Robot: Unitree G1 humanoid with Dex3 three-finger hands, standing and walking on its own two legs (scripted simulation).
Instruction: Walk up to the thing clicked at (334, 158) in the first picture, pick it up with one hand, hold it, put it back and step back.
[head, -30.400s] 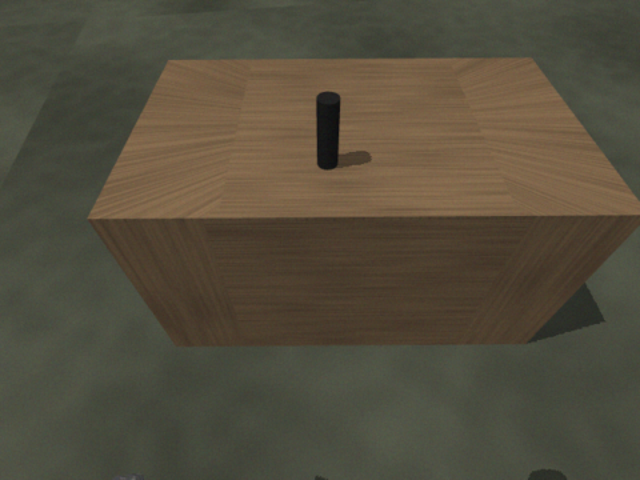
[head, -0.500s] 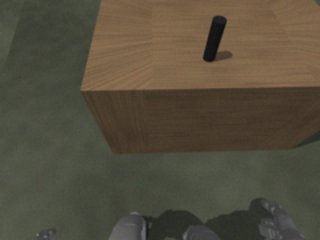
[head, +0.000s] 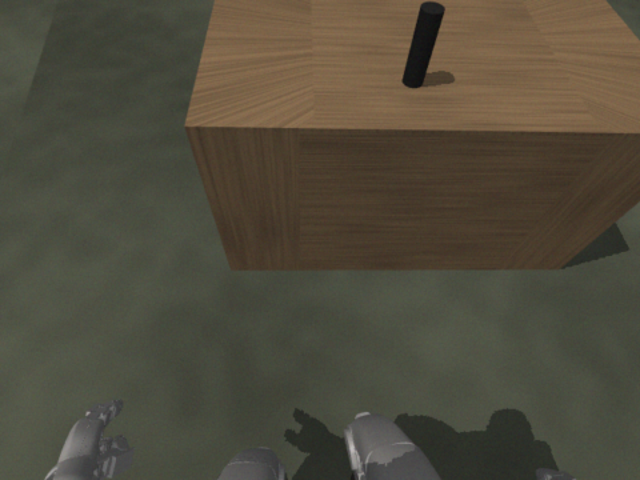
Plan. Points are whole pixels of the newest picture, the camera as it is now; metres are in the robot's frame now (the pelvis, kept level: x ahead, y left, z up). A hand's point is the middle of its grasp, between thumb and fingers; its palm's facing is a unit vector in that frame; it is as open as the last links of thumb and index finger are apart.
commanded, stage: step back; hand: right
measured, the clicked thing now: (421, 48) +0.94 -0.23 -0.02
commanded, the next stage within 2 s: stand in 1.60 s
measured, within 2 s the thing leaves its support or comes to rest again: neither
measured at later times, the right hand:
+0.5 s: hand out of the picture -0.10 -0.28 -0.16, palm faces -0.06 +0.91 -0.40, open 7.4 cm
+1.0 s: hand out of the picture -0.16 -0.27 -0.14, palm faces -0.02 +0.92 -0.38, open 7.4 cm
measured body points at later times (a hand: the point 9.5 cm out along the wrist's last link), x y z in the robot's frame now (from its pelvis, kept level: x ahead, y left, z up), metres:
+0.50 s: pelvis -0.17 -0.01 -0.01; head -0.12 -0.01 +0.44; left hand -0.07 +0.31 -0.11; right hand -0.09 -0.33 -0.13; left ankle -0.20 +0.11 -0.71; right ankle -0.12 -0.14 -0.73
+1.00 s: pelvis -0.24 +0.00 +0.00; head -0.23 +0.00 +0.45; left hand -0.20 +0.31 -0.12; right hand -0.16 -0.31 -0.11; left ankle -0.21 +0.11 -0.72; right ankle -0.25 -0.14 -0.73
